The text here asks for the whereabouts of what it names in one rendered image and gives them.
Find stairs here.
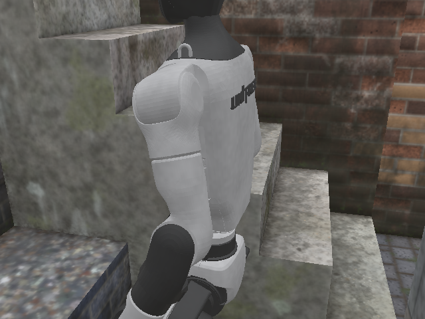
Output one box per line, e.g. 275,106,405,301
0,0,396,319

